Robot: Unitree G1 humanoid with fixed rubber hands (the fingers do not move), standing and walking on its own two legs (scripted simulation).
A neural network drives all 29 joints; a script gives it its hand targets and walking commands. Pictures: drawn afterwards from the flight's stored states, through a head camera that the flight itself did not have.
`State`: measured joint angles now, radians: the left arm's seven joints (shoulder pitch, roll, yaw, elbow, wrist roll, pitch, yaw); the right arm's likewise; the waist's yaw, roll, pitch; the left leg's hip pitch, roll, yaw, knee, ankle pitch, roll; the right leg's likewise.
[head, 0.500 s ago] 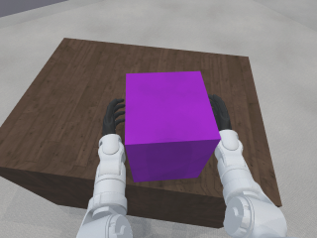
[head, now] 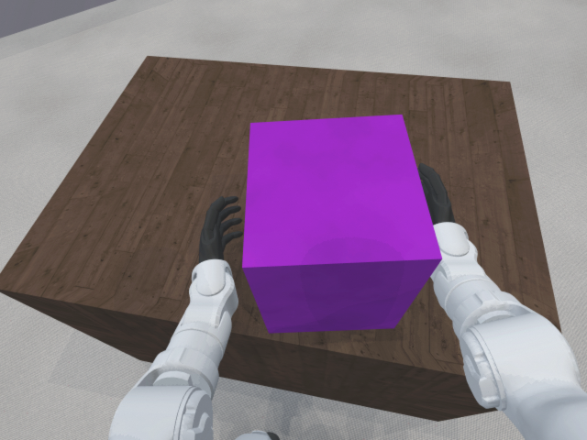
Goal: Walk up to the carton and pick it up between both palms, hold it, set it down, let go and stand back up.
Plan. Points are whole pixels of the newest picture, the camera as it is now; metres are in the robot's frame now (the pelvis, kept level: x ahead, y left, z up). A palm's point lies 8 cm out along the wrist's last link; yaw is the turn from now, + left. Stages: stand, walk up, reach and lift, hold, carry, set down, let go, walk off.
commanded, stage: set down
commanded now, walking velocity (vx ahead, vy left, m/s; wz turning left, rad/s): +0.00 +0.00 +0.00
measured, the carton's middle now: (328, 234) +0.39 +0.04 +0.01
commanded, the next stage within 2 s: none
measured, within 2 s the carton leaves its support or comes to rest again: neither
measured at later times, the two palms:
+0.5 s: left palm (195, 215) +0.34 +0.21 +0.09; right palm (493, 190) +0.43 -0.16 +0.09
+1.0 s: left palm (160, 181) +0.34 +0.23 +0.16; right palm (509, 148) +0.44 -0.15 +0.16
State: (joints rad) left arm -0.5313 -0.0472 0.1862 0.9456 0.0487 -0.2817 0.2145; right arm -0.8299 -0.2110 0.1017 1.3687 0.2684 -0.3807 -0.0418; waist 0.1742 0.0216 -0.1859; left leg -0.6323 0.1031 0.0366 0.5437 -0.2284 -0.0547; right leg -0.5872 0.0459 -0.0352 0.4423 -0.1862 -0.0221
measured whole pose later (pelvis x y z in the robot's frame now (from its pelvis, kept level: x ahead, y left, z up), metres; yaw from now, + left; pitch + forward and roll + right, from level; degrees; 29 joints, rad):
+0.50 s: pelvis -0.03 -0.02 +0.00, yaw +0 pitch +16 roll +0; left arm -0.63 0.09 0.12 0.71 -0.11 0.06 0.14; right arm -0.85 -0.38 0.17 1.10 0.41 -0.09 0.05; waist 0.17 0.00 -0.18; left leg -0.56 0.08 0.04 0.44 -0.15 -0.05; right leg -0.57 0.04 -0.02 0.44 -0.15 -0.04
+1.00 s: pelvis -0.02 -0.02 +0.01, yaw +3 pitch +8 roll -1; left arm -0.64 0.17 0.13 0.25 -0.12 0.59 0.18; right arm -0.87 -0.40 0.08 0.83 0.42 0.23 0.02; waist 0.11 -0.02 -0.08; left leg -0.39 0.08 -0.01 0.38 -0.14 -0.06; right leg -0.36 0.04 -0.05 0.35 -0.14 -0.04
